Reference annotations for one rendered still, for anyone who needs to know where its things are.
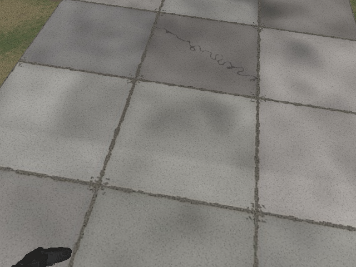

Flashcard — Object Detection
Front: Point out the left robot hand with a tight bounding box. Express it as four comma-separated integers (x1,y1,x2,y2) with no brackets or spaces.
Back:
11,247,72,267

